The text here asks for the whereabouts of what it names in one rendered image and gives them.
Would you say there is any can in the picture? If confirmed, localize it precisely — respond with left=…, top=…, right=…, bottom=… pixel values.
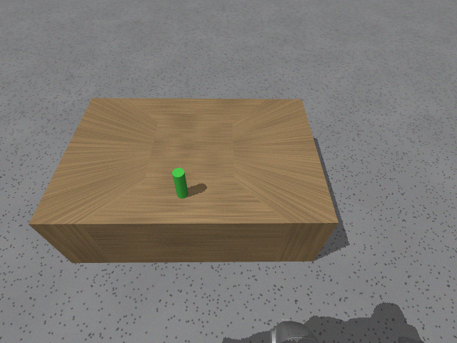
left=172, top=168, right=188, bottom=199

